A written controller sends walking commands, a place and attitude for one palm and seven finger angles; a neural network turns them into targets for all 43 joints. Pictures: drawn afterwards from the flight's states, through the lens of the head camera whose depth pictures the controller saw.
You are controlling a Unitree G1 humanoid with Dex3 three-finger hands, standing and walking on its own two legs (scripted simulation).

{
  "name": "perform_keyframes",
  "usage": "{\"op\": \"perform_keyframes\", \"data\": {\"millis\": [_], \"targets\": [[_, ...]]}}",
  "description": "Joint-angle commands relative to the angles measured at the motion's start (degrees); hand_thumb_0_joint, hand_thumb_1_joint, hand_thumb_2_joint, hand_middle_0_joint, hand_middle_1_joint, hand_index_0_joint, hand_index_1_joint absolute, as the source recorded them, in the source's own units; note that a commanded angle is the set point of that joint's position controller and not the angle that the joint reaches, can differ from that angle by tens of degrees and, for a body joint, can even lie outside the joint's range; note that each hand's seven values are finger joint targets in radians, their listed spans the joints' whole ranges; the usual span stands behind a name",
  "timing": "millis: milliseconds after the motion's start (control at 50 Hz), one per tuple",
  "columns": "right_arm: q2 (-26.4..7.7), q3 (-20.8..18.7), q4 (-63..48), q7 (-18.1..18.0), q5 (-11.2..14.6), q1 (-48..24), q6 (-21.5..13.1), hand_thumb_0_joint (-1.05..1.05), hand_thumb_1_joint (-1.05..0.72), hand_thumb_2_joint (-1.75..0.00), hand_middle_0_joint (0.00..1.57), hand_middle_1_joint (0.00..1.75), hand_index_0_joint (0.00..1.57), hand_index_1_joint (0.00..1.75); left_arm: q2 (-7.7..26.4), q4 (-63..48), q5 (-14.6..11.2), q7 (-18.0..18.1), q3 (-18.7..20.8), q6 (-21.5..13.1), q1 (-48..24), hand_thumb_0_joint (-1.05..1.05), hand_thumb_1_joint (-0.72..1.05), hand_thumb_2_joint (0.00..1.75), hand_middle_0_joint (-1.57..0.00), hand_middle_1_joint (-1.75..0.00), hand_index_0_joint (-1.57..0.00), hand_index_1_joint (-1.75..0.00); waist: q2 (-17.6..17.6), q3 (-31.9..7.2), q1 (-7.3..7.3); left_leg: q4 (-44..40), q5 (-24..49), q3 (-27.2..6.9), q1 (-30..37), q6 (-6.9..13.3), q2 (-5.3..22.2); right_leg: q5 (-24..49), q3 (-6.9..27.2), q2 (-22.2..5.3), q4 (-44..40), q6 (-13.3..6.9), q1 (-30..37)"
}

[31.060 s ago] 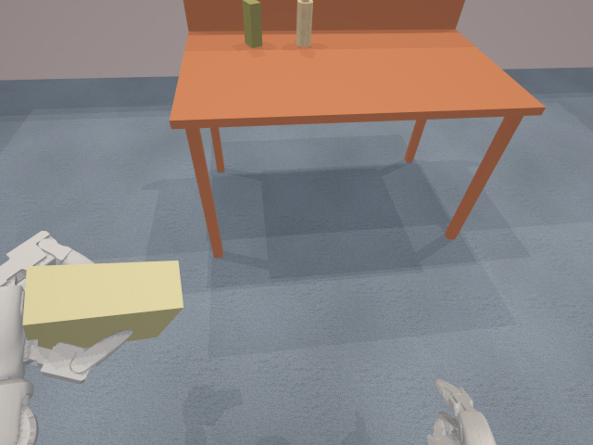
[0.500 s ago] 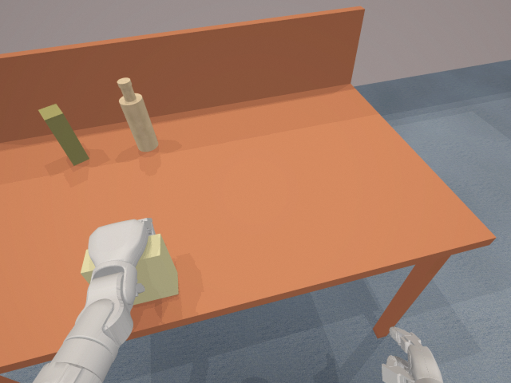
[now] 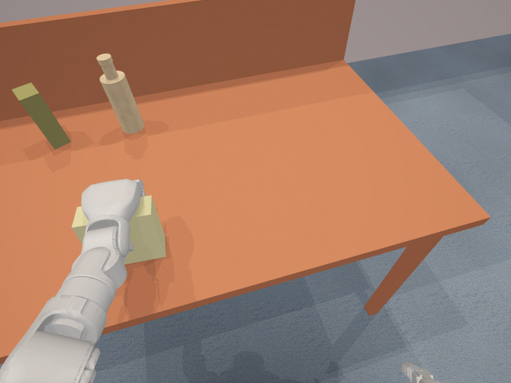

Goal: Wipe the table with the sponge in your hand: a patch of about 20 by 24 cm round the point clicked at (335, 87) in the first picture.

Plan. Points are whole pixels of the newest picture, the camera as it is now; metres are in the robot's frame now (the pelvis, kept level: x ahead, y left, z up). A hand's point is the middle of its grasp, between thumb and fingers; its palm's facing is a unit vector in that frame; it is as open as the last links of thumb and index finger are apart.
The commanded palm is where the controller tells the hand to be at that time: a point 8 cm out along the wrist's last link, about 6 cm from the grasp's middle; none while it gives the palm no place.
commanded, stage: wipe forward along the first lane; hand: left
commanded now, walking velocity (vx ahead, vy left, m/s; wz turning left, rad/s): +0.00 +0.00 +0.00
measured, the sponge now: (127, 240) +0.36 +0.28 -0.03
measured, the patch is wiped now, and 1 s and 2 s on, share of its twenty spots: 0.15 0.60 0.70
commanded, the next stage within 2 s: slide across to the middle lane in 1.04 s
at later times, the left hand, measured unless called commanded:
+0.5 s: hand (124, 198) +0.42 +0.28 +0.02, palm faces -0.13 +0.02 -0.99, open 9.5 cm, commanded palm +0.41 +0.27 +0.05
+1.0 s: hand (120, 181) +0.46 +0.31 +0.02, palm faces -0.14 +0.03 -0.99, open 9.5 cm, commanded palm +0.46 +0.29 +0.05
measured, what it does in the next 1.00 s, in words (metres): stands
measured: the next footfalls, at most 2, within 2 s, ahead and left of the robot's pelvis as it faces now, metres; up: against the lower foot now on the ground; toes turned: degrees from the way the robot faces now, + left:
none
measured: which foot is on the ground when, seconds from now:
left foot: down 0.00-1.00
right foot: down 0.00-1.00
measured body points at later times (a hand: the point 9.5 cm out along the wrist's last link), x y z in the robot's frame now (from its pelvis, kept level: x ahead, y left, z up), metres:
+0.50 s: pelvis +0.00 +0.01 -0.01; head +0.06 +0.00 +0.44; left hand +0.42 +0.28 +0.07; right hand +0.08 -0.27 -0.14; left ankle +0.02 +0.11 -0.73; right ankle +0.01 -0.10 -0.73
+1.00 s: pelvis +0.00 +0.02 -0.02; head +0.09 +0.03 +0.43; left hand +0.47 +0.30 +0.07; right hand +0.04 -0.26 -0.14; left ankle +0.02 +0.11 -0.73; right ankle +0.01 -0.10 -0.73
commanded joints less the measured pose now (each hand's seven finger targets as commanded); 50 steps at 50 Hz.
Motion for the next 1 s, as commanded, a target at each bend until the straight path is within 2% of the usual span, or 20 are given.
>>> {"op": "perform_keyframes", "data": {"millis": [0,20,40,80,120,160,220,280,340,420,480,580,600,660,680,760,820,860,920,980], "targets": [[-7.73,-2.44,-6.36,-0.67,0.19,-2.27,-1.98,0.0,-0.9,-0.9,0.2,0.3,0.2,0.3,9.84,0.71,1.53,2.6,1.7,0.73,-18.72,0.0,0.1,1.3,-1.2,-1.6,-1.2,-1.6,-7.43,-11.06,-2.83,-2.73,1.48,-0.97,4.83,1.62,-0.08,4.55,2.58,-0.7,-6.54,-0.93,1.49],[-8.2,-2.45,-5.82,-0.8,0.14,-1.99,-1.96,0.0,-0.9,-0.9,0.2,0.3,0.2,0.3,12.97,1.51,1.61,2.9,4.37,0.61,-20.27,0.0,0.1,1.3,-1.2,-1.6,-1.2,-1.6,-7.09,-11.22,-2.53,-2.98,1.1,-1.56,4.41,1.48,0.03,3.7,2.81,-0.47,-6.32,-1.22,1.16],[-7.89,-2.51,-5.97,-0.77,0.11,-1.23,-2.03,0.0,-0.9,-0.9,0.2,0.3,0.2,0.3,10.41,1.32,1.67,2.93,1.48,0.42,-21.85,0.0,0.1,1.3,-1.2,-1.6,-1.2,-1.6,-6.25,-12.74,-3.3,-2.36,1.69,-1.08,4.82,1.73,-0.05,4.46,2.28,-0.57,-5.91,-0.93,1.3],[-7.72,-2.59,-5.87,-0.56,0.13,-0.51,-2.06,0.0,-0.9,-0.9,0.2,0.3,0.2,0.3,9.6,2.91,1.81,2.94,0.74,0.45,-22.34,0.0,0.1,1.3,-1.2,-1.6,-1.2,-1.6,-5.64,-12.99,-3.46,-2.08,1.64,-1.16,5.05,1.65,0.18,4.15,1.96,-0.48,-5.73,-1.0,0.32],[-8.24,-2.66,-5.33,-0.64,0.05,0.09,-1.86,0.0,-0.9,-0.9,0.2,0.3,0.2,0.3,14.08,4.73,1.69,3.22,4.88,0.39,-22.32,0.0,0.1,1.3,-1.2,-1.6,-1.2,-1.6,-5.38,-14.23,-2.67,-1.81,2.09,-1.46,4.09,1.64,0.16,4.58,2.51,-0.36,-5.58,-1.14,1.09],[-7.81,-2.69,-5.69,-0.43,0.05,1.16,-1.93,0.0,-0.9,-0.9,0.2,0.3,0.2,0.3,11.91,4.78,1.72,3.09,2.46,0.08,-22.78,0.0,0.1,1.3,-1.2,-1.6,-1.2,-1.6,-4.82,-15.3,-3.17,-1.07,3.35,-0.92,3.98,1.74,0.13,6.6,2.04,-0.5,-5.05,-0.9,1.49],[-8.34,-2.63,-5.3,-0.38,0.01,1.66,-1.72,0.0,-0.9,-0.9,0.2,0.3,0.2,0.3,14.93,6.76,1.55,3.26,5.22,0.15,-23.24,0.0,0.1,1.3,-1.2,-1.6,-1.2,-1.6,-5.42,-15.25,-3.14,-0.92,3.43,-1.14,2.68,1.77,0.2,7.06,2.49,-0.33,-4.99,-0.91,1.71],[-8.26,-2.59,-5.61,-0.11,0.02,2.63,-1.61,0.0,-0.9,-0.9,0.2,0.3,0.2,0.3,13.77,7.17,1.92,3.13,3.25,-0.05,-23.85,0.0,0.1,1.3,-1.2,-1.6,-1.2,-1.6,-5.22,-15.26,-3.81,-0.42,3.86,-0.72,2.47,1.91,0.16,8.05,2.28,-0.39,-4.91,-0.72,1.36],[-8.71,-2.83,-5.21,-0.06,-0.1,3.66,-1.58,0.0,-0.9,-0.9,0.2,0.3,0.2,0.3,16.39,8.13,2.01,3.29,5.16,-0.44,-25.41,0.0,0.1,1.3,-1.2,-1.6,-1.2,-1.6,-5.76,-15.54,-3.94,-0.05,4.42,-0.8,1.9,1.98,0.26,8.69,2.06,-0.38,-4.54,-0.64,1.35],[-8.56,-2.86,-4.93,0.27,-0.08,3.97,-1.58,0.0,-0.9,-0.9,0.2,0.3,0.2,0.3,15.48,9.12,2.84,3.44,4.33,-0.54,-27.87,0.0,0.1,1.3,-1.2,-1.6,-1.2,-1.6,-2.88,-15.02,-4.53,-0.04,4.71,-1.25,2.79,1.75,0.62,7.28,1.69,-0.08,-4.17,-1.03,-1.66],[-8.71,-2.88,-5.05,0.37,-0.25,5.14,-1.41,0.0,-0.9,-0.9,0.2,0.3,0.2,0.3,15.73,10.63,3.02,3.56,3.89,-0.47,-27.79,0.0,0.1,1.3,-1.2,-1.6,-1.2,-1.6,-4.68,-16.0,-4.96,0.59,4.74,-0.98,2.11,1.88,0.53,7.94,1.57,-0.06,-4.11,-0.78,-1.28],[-9.17,-2.79,-4.54,0.39,-0.39,6.21,-1.28,0.0,-0.9,-0.9,0.2,0.3,0.2,0.3,19.26,12.65,3.66,3.85,5.59,-0.41,-30.84,0.0,0.1,1.3,-1.2,-1.6,-1.2,-1.6,-4.5,-16.54,-5.49,1.17,4.62,-1.08,1.07,1.92,0.64,7.71,1.54,0.01,-3.63,-0.74,-2.06],[-9.04,-2.69,-4.66,0.45,-0.28,6.14,-1.23,0.0,-0.9,-0.9,0.2,0.3,0.2,0.3,18.26,12.99,3.52,3.74,4.41,-0.19,-31.62,0.0,0.1,1.3,-1.2,-1.6,-1.2,-1.6,-4.05,-15.89,-5.9,1.19,3.85,-0.79,0.54,1.96,0.53,7.33,1.68,-0.05,-3.9,-0.6,-2.35],[-9.48,-2.62,-4.5,0.46,-0.37,7.23,-1.29,0.0,-0.9,-0.9,0.2,0.3,0.2,0.3,21.85,14.28,3.73,3.42,6.48,-0.14,-32.7,0.0,0.1,1.3,-1.2,-1.6,-1.2,-1.6,-3.31,-17.25,-5.62,1.58,4.28,-1.0,0.2,2.02,0.44,7.56,1.63,-0.01,-3.52,-0.65,-1.99],[-9.46,-2.55,-4.55,0.4,-0.41,7.26,-1.3,0.0,-0.9,-0.9,0.2,0.3,0.2,0.3,20.97,13.91,4.1,3.22,5.14,-0.17,-34.81,0.0,0.1,1.3,-1.2,-1.6,-1.2,-1.6,-3.07,-17.2,-6.55,1.57,4.02,-0.97,0.34,1.99,0.55,7.28,1.64,0.01,-3.53,-0.55,-2.77],[-9.48,-2.81,-4.08,0.67,-0.74,8.84,-1.43,0.0,-0.9,-0.9,0.2,0.3,0.2,0.3,20.17,15.2,5.04,2.61,4.08,-0.75,-37.34,0.0,0.1,1.3,-1.2,-1.6,-1.2,-1.6,-0.77,-17.78,-7.24,2.33,4.82,-1.74,1.83,1.85,1.02,5.89,0.84,0.46,-2.72,-0.89,-6.24],[-9.66,-3.15,-3.68,0.84,-1.08,9.74,-1.32,0.0,-0.9,-0.9,0.2,0.3,0.2,0.3,21.79,15.24,4.48,2.49,6.63,-1.6,-36.68,0.0,0.1,1.3,-1.2,-1.6,-1.2,-1.6,-0.92,-21.03,-6.41,3.22,7.63,-1.87,2.29,1.64,1.27,8.42,0.91,0.66,-1.77,-1.09,-5.24],[-9.4,-3.3,-3.6,1.02,-1.22,10.51,-1.32,0.0,-0.9,-0.9,0.2,0.3,0.2,0.3,19.7,15.93,4.52,2.43,4.68,-1.89,-36.95,0.0,0.1,1.3,-1.2,-1.6,-1.2,-1.6,-0.69,-20.42,-7.17,3.88,8.12,-1.62,2.43,1.71,1.37,8.85,0.51,0.8,-1.68,-0.94,-6.57],[-9.87,-3.36,-2.94,1.15,-1.36,10.9,-1.03,0.0,-0.9,-0.9,0.2,0.3,0.2,0.3,22.03,16.65,4.43,2.83,7.07,-2.07,-37.51,0.0,0.1,1.3,-1.2,-1.6,-1.2,-1.6,-1.5,-20.49,-6.99,4.19,9.11,-2.01,1.42,1.6,1.51,9.88,0.69,0.89,-1.23,-1.11,-6.62],[-10.21,-3.18,-2.79,1.25,-1.33,11.75,-0.97,0.0,-0.9,-0.9,0.2,0.3,0.2,0.3,23.05,18.27,4.83,3.16,6.4,-1.55,-39.29,0.0,0.1,1.3,-1.2,-1.6,-1.2,-1.6,-2.44,-19.43,-7.9,4.14,6.7,-1.94,-0.05,1.84,1.39,7.67,0.53,0.97,-1.57,-0.8,-7.4]]}}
